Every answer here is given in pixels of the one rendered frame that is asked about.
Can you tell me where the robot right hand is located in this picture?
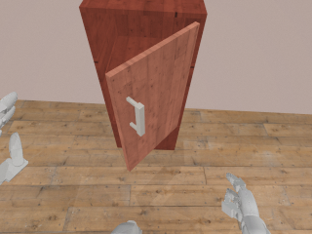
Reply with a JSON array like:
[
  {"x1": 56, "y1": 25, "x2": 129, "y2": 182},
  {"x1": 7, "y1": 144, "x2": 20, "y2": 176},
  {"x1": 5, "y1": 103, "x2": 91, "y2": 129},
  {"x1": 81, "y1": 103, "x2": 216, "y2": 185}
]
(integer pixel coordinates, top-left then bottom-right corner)
[{"x1": 221, "y1": 173, "x2": 259, "y2": 222}]

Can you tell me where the cupboard door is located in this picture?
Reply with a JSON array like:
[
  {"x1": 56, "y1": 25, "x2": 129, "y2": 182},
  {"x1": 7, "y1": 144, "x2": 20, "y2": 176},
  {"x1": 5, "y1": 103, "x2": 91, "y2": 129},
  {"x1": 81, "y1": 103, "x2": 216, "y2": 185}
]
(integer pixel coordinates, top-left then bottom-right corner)
[{"x1": 105, "y1": 21, "x2": 200, "y2": 172}]

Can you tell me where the robot left thigh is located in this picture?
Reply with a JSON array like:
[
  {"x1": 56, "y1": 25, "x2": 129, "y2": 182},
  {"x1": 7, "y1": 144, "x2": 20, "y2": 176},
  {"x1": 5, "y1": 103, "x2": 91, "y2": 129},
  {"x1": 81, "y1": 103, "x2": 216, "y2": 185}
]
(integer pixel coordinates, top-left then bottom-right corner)
[{"x1": 110, "y1": 222, "x2": 142, "y2": 234}]

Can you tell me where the right robot forearm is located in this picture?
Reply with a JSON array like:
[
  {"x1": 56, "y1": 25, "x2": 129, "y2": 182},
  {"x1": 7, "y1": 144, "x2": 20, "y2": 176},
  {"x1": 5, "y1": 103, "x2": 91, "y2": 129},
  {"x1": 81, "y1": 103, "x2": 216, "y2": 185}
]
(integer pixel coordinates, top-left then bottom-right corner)
[{"x1": 241, "y1": 215, "x2": 271, "y2": 234}]

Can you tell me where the handle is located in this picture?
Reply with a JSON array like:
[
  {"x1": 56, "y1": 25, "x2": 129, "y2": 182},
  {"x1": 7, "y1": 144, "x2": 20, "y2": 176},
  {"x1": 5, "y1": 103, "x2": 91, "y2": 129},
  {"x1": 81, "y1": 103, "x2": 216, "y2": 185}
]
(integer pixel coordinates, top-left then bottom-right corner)
[{"x1": 126, "y1": 97, "x2": 145, "y2": 136}]

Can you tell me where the robot left hand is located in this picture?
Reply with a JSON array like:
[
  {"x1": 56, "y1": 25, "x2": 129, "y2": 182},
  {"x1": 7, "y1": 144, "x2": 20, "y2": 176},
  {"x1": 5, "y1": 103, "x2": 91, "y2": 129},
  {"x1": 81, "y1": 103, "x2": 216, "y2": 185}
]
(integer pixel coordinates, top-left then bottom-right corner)
[{"x1": 0, "y1": 92, "x2": 28, "y2": 185}]

